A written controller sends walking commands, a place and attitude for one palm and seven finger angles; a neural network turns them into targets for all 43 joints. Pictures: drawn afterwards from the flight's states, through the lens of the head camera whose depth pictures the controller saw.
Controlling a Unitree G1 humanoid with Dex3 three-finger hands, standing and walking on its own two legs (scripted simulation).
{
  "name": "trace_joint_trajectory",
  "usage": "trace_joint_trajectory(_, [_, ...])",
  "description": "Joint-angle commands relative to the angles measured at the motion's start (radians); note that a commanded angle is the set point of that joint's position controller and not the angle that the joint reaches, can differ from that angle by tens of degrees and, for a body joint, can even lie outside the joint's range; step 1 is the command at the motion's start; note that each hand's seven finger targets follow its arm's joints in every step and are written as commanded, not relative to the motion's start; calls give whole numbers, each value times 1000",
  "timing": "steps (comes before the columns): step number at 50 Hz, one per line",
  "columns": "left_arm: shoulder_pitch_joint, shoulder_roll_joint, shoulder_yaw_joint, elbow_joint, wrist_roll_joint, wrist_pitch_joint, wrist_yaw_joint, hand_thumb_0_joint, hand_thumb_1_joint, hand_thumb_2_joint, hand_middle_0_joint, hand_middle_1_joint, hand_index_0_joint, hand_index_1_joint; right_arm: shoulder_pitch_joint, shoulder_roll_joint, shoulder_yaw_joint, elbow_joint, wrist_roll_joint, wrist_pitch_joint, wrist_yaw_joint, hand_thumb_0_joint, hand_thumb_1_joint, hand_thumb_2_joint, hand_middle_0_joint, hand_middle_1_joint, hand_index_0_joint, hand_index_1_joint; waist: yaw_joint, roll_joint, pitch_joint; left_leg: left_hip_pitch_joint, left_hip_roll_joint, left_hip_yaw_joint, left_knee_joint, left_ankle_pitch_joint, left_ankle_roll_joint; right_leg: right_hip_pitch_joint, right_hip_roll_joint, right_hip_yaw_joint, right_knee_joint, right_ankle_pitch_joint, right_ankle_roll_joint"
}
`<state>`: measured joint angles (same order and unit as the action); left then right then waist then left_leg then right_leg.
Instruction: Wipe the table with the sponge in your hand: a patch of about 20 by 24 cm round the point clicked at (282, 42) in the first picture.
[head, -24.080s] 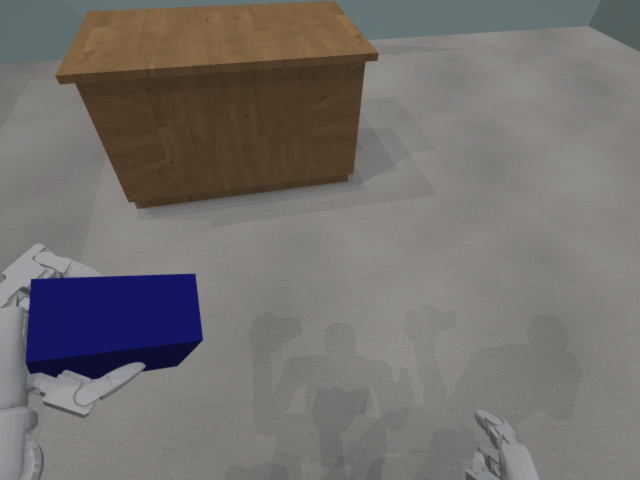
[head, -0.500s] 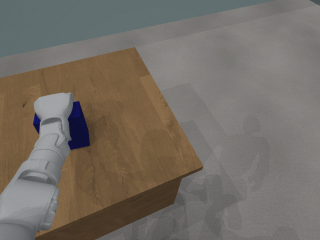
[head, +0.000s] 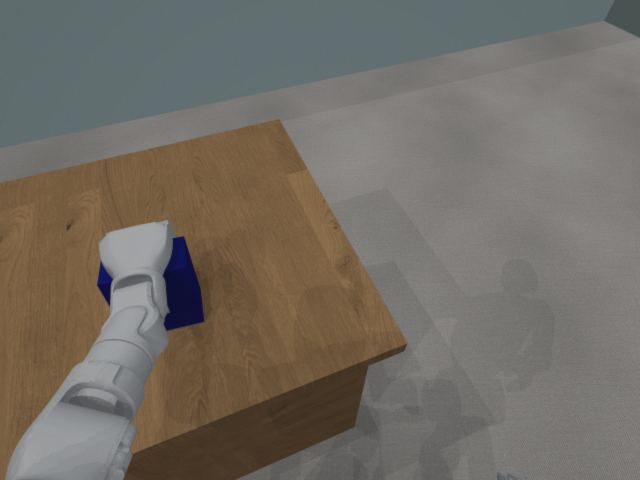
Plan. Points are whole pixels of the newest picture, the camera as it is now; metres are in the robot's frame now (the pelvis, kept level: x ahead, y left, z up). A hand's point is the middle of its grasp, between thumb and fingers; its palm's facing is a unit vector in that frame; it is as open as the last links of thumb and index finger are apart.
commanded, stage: wipe back along the middle lane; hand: left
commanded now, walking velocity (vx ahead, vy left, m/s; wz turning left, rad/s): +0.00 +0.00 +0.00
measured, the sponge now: (160, 297) +0.38 +0.27 -0.04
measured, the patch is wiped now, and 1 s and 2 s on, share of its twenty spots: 0.55 0.70 0.70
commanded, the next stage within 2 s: slide across to the third lane in 1.14 s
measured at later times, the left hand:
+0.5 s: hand (156, 297) +0.35 +0.25 +0.01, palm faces -0.04 -0.02 -1.00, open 10.5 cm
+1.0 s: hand (158, 334) +0.29 +0.23 +0.01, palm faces -0.01 -0.05 -1.00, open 10.5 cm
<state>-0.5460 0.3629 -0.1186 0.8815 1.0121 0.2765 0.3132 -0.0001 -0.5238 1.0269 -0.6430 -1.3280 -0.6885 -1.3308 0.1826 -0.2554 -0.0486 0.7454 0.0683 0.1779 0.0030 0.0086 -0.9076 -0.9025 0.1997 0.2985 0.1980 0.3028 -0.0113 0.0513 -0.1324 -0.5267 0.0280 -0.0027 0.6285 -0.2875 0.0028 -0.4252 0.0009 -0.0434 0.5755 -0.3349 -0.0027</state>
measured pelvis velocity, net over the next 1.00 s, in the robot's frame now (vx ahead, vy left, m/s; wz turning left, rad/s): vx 0.00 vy -0.01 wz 0.01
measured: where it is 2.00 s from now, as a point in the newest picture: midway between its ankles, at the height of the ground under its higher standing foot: outside the picture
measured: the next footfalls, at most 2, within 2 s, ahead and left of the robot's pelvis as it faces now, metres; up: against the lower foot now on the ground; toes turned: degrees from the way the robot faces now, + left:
none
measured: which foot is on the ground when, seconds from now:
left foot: down 0.00-1.00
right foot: down 0.00-1.00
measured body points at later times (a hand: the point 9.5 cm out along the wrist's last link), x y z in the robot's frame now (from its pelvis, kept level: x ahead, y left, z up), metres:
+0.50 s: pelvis +0.00 +0.00 +0.00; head +0.02 -0.02 +0.45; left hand +0.35 +0.24 +0.07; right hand +0.16 -0.25 -0.12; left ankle +0.01 +0.12 -0.73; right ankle -0.04 -0.12 -0.73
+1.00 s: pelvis +0.00 -0.01 +0.00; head -0.01 -0.03 +0.45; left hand +0.29 +0.22 +0.07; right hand +0.20 -0.23 -0.10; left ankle +0.01 +0.12 -0.73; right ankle -0.04 -0.12 -0.73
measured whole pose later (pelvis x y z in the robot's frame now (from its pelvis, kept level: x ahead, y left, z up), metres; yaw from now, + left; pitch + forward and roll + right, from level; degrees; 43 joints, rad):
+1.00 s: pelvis +0.00 -0.01 +0.00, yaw +1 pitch +5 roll +0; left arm -0.14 0.26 -0.24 0.39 1.01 0.44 0.29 0.00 -0.51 1.03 -0.62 -1.34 -0.67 -1.34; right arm 0.08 -0.25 -0.02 0.67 0.08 0.17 0.01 0.01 -0.91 -0.90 0.20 0.30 0.20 0.30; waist 0.06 0.07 -0.12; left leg -0.40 0.02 -0.01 0.61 -0.29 -0.01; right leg -0.31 -0.01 -0.05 0.59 -0.36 -0.01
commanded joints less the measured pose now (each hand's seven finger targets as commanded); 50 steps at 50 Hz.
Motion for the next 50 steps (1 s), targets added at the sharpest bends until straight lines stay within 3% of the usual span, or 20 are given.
trace_joint_trajectory(1, [-155, 74, -21, -61, 5, 9, -20, 0, 100, 1300, -1200, -1600, -1200, -1600, -52, -140, -35, -113, 4, -25, -3, 0, -900, -900, 200, 300, 200, 300, -5, -86, -185, 197, -26, -4, -47, 261, 37, 29, 28, -13, -59, 321, -55])
trace_joint_trajectory(9, [-98, 89, -17, -86, 4, 51, -21, 0, 100, 1300, -1200, -1600, -1200, -1600, -81, -139, -28, -125, 4, -18, -15, 0, -900, -900, 200, 300, 200, 300, 12, -92, -190, 201, -35, 4, -48, 245, 38, 59, 24, -7, -65, 324, -53])
trace_joint_trajectory(11, [-84, 39, -49, -136, -2, 54, -30, 0, 100, 1300, -1200, -1600, -1200, -1600, -99, -133, -27, -141, 7, -20, -11, 0, -900, -900, 200, 300, 200, 300, 17, -70, -203, 214, -34, -1, -52, 263, 36, 63, 26, -11, -59, 331, -57])
trace_joint_trajectory(16, [-13, 45, -38, -194, -12, 74, -37, 0, 100, 1300, -1200, -1600, -1200, -1600, -121, -135, -25, -156, 9, -22, -10, 0, -900, -900, 200, 300, 200, 300, 27, -97, -191, 215, -36, -1, -52, 269, 36, 87, 27, -9, -59, 352, -57])
trace_joint_trajectory(19, [30, 5, -78, -224, -16, 91, -40, 0, 100, 1300, -1200, -1600, -1200, -1600, -133, -133, -21, -163, 10, -26, -7, 0, -900, -900, 200, 300, 200, 300, 25, -100, -164, 219, -39, 5, -54, 259, 38, 81, 27, -13, -64, 346, -55])
trace_joint_trajectory(21, [75, 37, -38, -254, -26, 100, -42, 0, 100, 1300, -1200, -1600, -1200, -1600, -145, -137, -22, -169, 12, -29, -8, 0, -900, -900, 200, 300, 200, 300, 43, -111, -175, 216, -41, 1, -58, 269, 37, 112, 28, -6, -64, 367, -58])
trace_joint_trajectory(23, [111, -9, -80, -289, -27, 106, -47, 0, 100, 1300, -1200, -1600, -1200, -1600, -149, -131, -21, -176, 12, -33, -6, 0, -900, -900, 200, 300, 200, 300, 36, -116, -175, 230, -42, 9, -51, 286, 39, 114, 26, -14, -59, 393, -53])
trace_joint_trajectory(26, [149, 32, -42, -316, -27, 122, -49, 0, 100, 1300, -1200, -1600, -1200, -1600, -167, -137, -18, -179, 13, -36, -6, 0, -900, -900, 200, 300, 200, 300, 51, -106, -150, 225, -44, 3, -60, 281, 35, 120, 28, -4, -63, 389, -58])
trace_joint_trajectory(30, [183, -39, -113, -366, -25, 134, -57, 0, 100, 1300, -1200, -1600, -1200, -1600, -184, -126, -14, -195, 16, -45, -2, 0, -900, -900, 200, 300, 200, 300, 44, -114, -137, 237, -43, 4, -58, 274, 37, 105, 29, -10, -62, 370, -56])
trace_joint_trajectory(31, [201, 14, -59, -369, -26, 137, -55, 0, 100, 1300, -1200, -1600, -1200, -1600, -187, -133, -14, -192, 15, -44, -2, 0, -900, -900, 200, 300, 200, 300, 57, -102, -137, 234, -44, -5, -64, 271, 33, 114, 31, -6, -61, 361, -61])
trace_joint_trajectory(32, [189, -29, -107, -389, -29, 139, -60, 0, 100, 1300, -1200, -1600, -1200, -1600, -190, -127, -11, -201, 16, -43, -4, 0, -900, -900, 200, 300, 200, 300, 44, -107, -131, 237, -47, 2, -62, 261, 37, 112, 30, -12, -62, 356, -57])
trace_joint_trajectory(35, [220, -18, -93, -401, -26, 142, -62, 0, 100, 1300, -1200, -1600, -1200, -1600, -198, -126, -7, -203, 16, -49, -4, 0, -900, -900, 200, 300, 200, 300, 50, -128, -123, 233, -48, 2, -62, 260, 35, 115, 29, -9, -61, 365, -57])
trace_joint_trajectory(36, [251, 16, -56, -407, -25, 143, -59, 0, 100, 1300, -1200, -1600, -1200, -1600, -203, -131, -11, -203, 15, -49, -4, 0, -900, -900, 200, 300, 200, 300, 65, -111, -130, 235, -49, 0, -64, 265, 33, 127, 30, 0, -61, 371, -60])
trace_joint_trajectory(38, [267, -42, -110, -448, -29, 140, -62, 0, 100, 1300, -1200, -1600, -1200, -1600, -211, -119, -8, -216, 17, -53, 0, 0, -900, -900, 200, 300, 200, 300, 55, -109, -126, 242, -49, 5, -59, 268, 35, 123, 28, -7, -59, 376, -57])
trace_joint_trajectory(41, [303, -15, -82, -462, -21, 145, -59, 0, 100, 1300, -1200, -1600, -1200, -1600, -222, -125, -9, -213, 14, -56, 3, 0, -900, -900, 200, 300, 200, 300, 66, -115, -121, 241, -49, 0, -61, 266, 32, 125, 32, 3, -57, 374, -61])
trace_joint_trajectory(42, [325, -51, -114, -489, -29, 146, -60, 0, 100, 1300, -1200, -1600, -1200, -1600, -226, -116, -6, -226, 15, -57, 3, 0, -900, -900, 200, 300, 200, 300, 64, -102, -120, 243, -51, 7, -61, 264, 35, 132, 29, -3, -56, 379, -58])
trace_joint_trajectory(45, [329, -43, -115, -507, -27, 154, -61, 0, 100, 1300, -1200, -1600, -1200, -1600, -237, -117, -2, -224, 17, -58, 3, 0, -900, -900, 200, 300, 200, 300, 60, -131, -103, 236, -53, 6, -61, 254, 35, 126, 29, 5, -59, 380, -56])
trace_joint_trajectory(46, [358, -12, -79, -514, -24, 158, -58, 0, 100, 1300, -1200, -1600, -1200, -1600, -244, -121, -6, -224, 15, -59, 3, 0, -900, -900, 200, 300, 200, 300, 75, -118, -106, 236, -54, 1, -63, 255, 32, 134, 31, 12, -59, 376, -60])
trace_joint_trajectory(47, [355, -61, -132, -536, -28, 162, -63, 0, 100, 1300, -1200, -1600, -1200, -1600, -249, -112, -1, -234, 17, -58, 3, 0, -900, -900, 200, 300, 200, 300, 66, -103, -102, 243, -54, 8, -66, 244, 35, 131, 27, 2, -61, 359, -56])
trace_joint_trajectory(50, [353, -61, -138, -530, -20, 167, -67, 0, 100, 1300, -1200, -1600, -1200, -1600, -258, -111, 1, -232, 17, -60, 2, 0, -900, -900, 200, 300, 200, 300, 67, -125, -72, 232, -55, 2, -71, 209, 35, 108, 30, 4, -68, 302, -57])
